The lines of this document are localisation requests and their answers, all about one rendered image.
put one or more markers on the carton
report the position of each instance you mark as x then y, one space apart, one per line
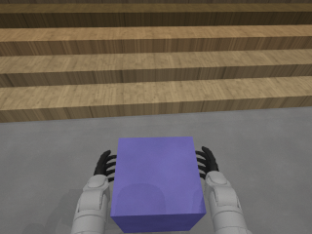
157 185

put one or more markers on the robot left hand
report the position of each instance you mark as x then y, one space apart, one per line
101 168

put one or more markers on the robot right hand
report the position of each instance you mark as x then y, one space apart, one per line
210 162

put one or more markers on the right robot forearm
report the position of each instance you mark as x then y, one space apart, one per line
226 211

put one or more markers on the left robot forearm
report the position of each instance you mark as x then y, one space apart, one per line
91 211

